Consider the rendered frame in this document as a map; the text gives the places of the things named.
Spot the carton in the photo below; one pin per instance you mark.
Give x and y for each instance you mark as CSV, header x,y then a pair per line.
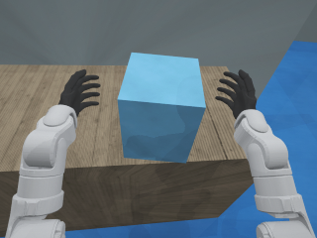
x,y
161,104

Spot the robot left hand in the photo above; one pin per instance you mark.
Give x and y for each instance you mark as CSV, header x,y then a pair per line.
x,y
72,95

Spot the left robot forearm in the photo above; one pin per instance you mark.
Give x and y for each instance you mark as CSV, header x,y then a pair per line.
x,y
42,166

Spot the robot right hand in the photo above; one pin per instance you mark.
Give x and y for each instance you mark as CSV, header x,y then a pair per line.
x,y
244,98

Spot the pedestal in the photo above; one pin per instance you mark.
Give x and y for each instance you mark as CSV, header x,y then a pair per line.
x,y
101,188

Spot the right robot forearm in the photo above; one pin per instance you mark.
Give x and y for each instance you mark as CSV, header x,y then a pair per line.
x,y
267,155

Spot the robot left upper arm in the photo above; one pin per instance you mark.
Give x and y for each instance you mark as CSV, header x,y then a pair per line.
x,y
43,228

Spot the robot right upper arm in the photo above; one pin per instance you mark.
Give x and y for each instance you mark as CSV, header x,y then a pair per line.
x,y
283,229

